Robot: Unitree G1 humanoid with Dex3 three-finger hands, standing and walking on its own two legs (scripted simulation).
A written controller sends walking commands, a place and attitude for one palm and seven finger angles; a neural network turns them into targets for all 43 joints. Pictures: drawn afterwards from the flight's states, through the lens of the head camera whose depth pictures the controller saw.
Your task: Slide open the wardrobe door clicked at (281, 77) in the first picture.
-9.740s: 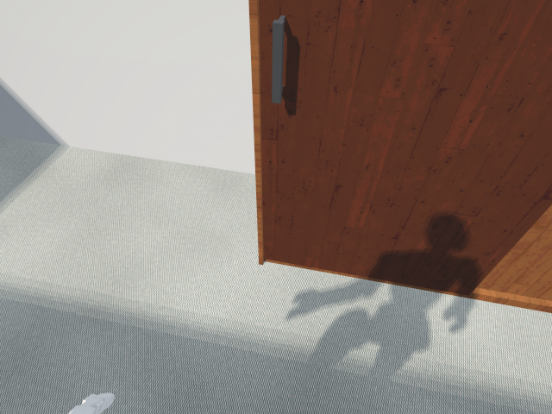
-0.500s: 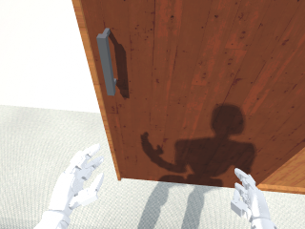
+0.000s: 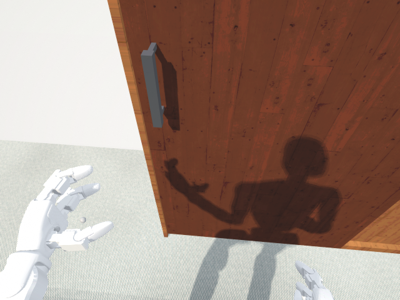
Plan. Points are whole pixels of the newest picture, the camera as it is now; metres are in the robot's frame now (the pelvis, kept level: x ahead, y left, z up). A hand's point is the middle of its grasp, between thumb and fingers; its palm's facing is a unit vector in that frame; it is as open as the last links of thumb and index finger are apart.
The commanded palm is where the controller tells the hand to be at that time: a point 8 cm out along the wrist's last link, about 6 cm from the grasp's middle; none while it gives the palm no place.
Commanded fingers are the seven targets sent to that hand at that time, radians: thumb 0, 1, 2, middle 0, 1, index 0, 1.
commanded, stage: raise the hand with hooked fingers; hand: left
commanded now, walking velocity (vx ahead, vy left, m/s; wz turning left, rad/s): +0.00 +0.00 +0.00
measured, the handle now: (155, 87) +0.51 +0.13 +0.17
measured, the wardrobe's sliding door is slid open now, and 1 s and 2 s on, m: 0.00 0.00 0.00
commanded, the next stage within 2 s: move the hooked fingers beside the handle in 1.22 s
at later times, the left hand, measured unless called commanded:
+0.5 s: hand (44, 182) +0.26 +0.26 +0.16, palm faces +0.03 -1.00 -0.08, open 13.8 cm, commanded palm +0.23 +0.31 +0.17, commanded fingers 0.00 -0.50 0.30 -0.30 -1.20 -0.30 -1.20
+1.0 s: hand (47, 156) +0.29 +0.26 +0.19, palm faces +0.00 -1.00 -0.07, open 14.0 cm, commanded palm +0.25 +0.31 +0.20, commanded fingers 0.00 -0.50 0.30 -0.30 -1.20 -0.30 -1.20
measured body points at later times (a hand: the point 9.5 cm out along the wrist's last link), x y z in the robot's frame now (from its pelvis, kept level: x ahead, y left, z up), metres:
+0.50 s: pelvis +0.01 +0.00 +0.02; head +0.00 -0.01 +0.47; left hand +0.25 +0.32 +0.16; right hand +0.22 -0.21 -0.03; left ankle +0.03 +0.11 -0.71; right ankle +0.00 -0.12 -0.71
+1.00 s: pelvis +0.02 -0.02 +0.03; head +0.00 -0.03 +0.48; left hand +0.28 +0.31 +0.20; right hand +0.20 -0.25 -0.04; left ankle +0.03 +0.11 -0.71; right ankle +0.00 -0.12 -0.71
